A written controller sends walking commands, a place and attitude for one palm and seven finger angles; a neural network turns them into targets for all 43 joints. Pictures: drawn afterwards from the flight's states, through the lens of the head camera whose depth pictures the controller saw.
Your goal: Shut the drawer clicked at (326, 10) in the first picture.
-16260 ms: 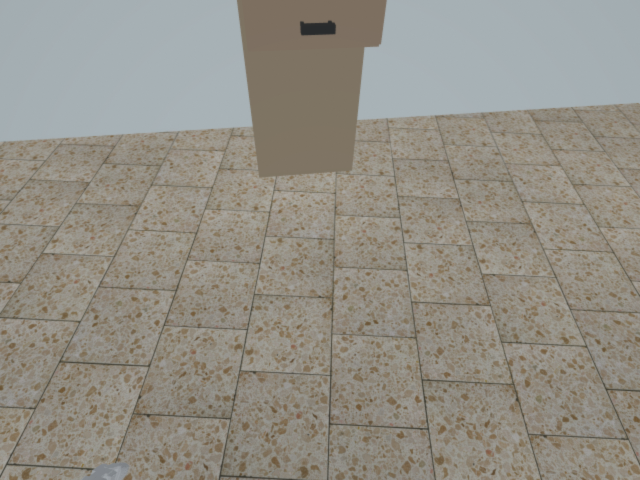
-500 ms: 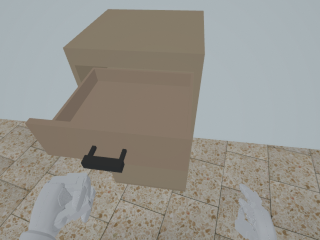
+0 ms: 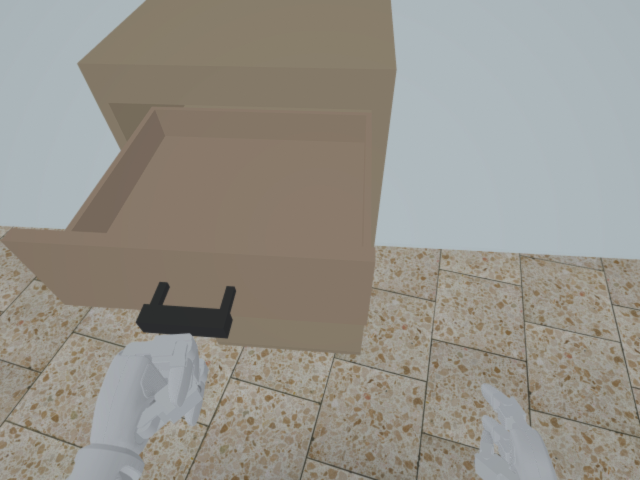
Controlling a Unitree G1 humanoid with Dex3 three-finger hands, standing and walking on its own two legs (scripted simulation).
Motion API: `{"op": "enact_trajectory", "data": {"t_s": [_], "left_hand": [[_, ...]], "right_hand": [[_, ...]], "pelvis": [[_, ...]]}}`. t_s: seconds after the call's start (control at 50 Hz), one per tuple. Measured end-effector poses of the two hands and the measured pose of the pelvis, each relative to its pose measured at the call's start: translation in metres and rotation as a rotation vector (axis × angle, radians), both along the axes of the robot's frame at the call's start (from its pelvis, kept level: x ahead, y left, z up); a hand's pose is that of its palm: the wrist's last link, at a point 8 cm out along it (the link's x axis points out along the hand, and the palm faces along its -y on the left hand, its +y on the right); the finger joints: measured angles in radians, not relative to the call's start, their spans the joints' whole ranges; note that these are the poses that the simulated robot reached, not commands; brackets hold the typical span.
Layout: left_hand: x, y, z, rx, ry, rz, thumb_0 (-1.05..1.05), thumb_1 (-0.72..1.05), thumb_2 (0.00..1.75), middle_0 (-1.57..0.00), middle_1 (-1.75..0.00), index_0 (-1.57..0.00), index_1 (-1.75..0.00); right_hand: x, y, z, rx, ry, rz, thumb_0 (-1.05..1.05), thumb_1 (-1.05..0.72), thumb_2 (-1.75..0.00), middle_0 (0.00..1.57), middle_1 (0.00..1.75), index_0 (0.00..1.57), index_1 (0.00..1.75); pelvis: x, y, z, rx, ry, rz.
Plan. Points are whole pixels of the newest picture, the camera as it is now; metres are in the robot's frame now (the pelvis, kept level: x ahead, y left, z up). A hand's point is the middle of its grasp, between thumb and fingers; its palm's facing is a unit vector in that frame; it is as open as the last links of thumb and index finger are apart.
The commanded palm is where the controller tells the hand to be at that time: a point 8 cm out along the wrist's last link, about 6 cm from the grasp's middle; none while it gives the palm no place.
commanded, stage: bring the fist close to the handle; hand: left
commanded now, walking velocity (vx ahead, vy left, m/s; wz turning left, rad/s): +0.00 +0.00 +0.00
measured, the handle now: (190, 306) +0.30 +0.17 +0.08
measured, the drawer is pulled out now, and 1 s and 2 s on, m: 0.29 0.27 0.14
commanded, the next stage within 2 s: push the drawer shut in 0.48 s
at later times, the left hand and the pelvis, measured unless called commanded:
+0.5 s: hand (204, 380) +0.22 +0.14 +0.07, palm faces -0.04 -1.00 -0.06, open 3.3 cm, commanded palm +0.19 +0.20 +0.08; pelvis +0.01 -0.01 +0.00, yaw +0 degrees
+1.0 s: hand (208, 357) +0.24 +0.14 +0.07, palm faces -0.07 -1.00 -0.06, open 3.1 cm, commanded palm +0.23 +0.20 +0.08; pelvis +0.00 -0.01 +0.00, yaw +0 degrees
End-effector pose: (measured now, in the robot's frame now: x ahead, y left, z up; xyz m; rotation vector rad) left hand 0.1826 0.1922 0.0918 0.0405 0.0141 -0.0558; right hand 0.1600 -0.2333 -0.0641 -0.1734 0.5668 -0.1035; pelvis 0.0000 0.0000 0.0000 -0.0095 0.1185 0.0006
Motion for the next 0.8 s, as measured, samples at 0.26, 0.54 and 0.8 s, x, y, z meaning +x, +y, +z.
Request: {"op": "enact_trajectory", "data": {"t_s": [0.26,0.54,0.8], "left_hand": [[0.018,-0.002,-0.010,0.017,-0.008,0.010,0.02,0.90,0.90,-1.40,-1.60,-1.40,-1.60],[0.015,0.000,-0.013,0.022,0.011,0.025,0.02,0.90,0.90,-1.40,-1.60,-1.40,-1.60],[0.026,-0.001,-0.014,0.020,-0.004,-0.001,0.00,0.87,0.92,-1.40,-1.60,-1.40,-1.60]], "right_hand": [[-0.001,-0.007,-0.012,0.009,0.060,-0.018,0.02,-0.91,-0.90,0.20,0.30,0.20,0.30],[0.008,-0.014,-0.011,0.004,0.069,-0.019,0.02,-0.91,-0.90,0.20,0.30,0.20,0.30],[0.009,-0.014,-0.013,-0.004,0.078,-0.005,0.01,-0.91,-0.90,0.20,0.30,0.20,0.30]], "pelvis": [[0.005,-0.007,-0.005,0.002,0.036,-0.006],[0.009,-0.012,-0.005,0.005,0.043,-0.002],[0.007,-0.011,-0.005,0.002,0.041,0.005]]}}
